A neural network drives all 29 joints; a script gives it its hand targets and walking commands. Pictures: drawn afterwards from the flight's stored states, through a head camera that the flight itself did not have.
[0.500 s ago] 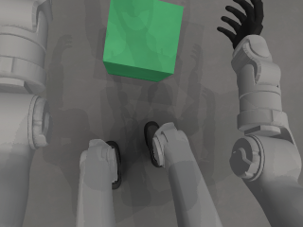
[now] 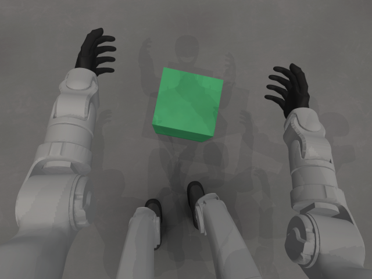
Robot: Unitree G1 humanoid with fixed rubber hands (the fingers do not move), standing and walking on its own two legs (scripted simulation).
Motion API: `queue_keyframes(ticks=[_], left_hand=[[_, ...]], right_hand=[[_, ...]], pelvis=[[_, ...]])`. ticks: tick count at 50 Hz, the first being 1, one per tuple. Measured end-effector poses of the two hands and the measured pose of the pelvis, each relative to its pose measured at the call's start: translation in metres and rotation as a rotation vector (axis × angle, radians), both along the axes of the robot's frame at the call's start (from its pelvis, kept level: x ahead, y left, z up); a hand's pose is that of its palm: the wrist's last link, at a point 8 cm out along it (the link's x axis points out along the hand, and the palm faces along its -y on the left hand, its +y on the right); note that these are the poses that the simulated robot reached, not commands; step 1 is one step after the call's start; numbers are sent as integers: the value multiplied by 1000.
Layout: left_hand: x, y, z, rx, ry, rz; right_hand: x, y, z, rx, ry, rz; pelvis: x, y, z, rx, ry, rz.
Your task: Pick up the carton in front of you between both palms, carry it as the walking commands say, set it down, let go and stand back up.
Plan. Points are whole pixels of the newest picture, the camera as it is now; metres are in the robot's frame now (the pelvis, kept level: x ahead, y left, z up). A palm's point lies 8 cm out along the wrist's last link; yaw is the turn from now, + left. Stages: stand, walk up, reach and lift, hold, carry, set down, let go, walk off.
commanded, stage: let go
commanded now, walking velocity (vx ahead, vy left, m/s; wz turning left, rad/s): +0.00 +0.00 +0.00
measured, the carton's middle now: (185, 109) +0.53 -0.09 -0.54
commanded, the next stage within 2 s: stand in 1.26 s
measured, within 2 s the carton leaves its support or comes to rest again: neither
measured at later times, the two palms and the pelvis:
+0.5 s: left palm (58, 160) +0.36 +0.15 +0.00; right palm (365, 193) +0.26 -0.27 +0.03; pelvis +0.07 -0.03 +0.09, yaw -1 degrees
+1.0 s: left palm out of the picture +0.23 +0.26 +0.05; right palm (338, 224) +0.23 -0.21 +0.05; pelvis +0.07 +0.03 +0.11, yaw -2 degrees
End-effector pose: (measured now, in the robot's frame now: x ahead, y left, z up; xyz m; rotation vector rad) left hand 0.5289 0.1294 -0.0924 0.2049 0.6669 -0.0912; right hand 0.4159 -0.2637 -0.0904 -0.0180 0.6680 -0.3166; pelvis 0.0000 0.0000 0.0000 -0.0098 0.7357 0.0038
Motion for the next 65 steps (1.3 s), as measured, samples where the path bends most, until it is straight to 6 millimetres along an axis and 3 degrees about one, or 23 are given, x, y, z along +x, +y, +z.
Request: queue_keyframes(ticks=[4, 8, 12, 17, 23, 30, 41, 48, 55, 65], left_hand=[[-42, 9, 9, 24, 38, 79], [-79, 8, 26, 14, 41, 139], [-102, 6, 49, 17, 20, 158], [-126, 6, 68, 23, 32, 136], [-155, 15, 89, 23, 33, 97], [-199, 48, 109, 33, 55, 112], [-265, 106, 136, 44, 78, 149], [-294, 126, 140, 35, 103, 153], [-292, 125, 139, 19, 89, 164], [-284, 100, 134, 13, 89, 166]], right_hand=[[-25, 2, 11, -8, 72, 108], [-46, -3, 36, -25, 100, 189], [-63, -16, 64, -54, 104, 232], [-95, -23, 86, -46, 122, 225], [-144, -15, 109, -29, 118, 181], [-182, 6, 134, -26, 124, 184], [-189, 41, 142, -22, 109, 231], [-185, 54, 139, -38, 111, 250], [-188, 55, 140, -43, 127, 230], [-186, 20, 144, -83, 160, 188]], pelvis=[[12, -7, 23, 14, -50, 7], [24, -15, 44, 27, -124, 9], [35, -23, 60, 31, -208, 0], [48, -30, 75, 32, -300, -17], [62, -31, 90, 24, -412, -27], [71, -21, 105, 9, -565, -29], [76, 13, 113, -18, -750, -30], [75, 29, 112, -25, -828, -30], [74, 30, 109, -25, -860, -33], [77, 8, 107, -19, -838, -33]])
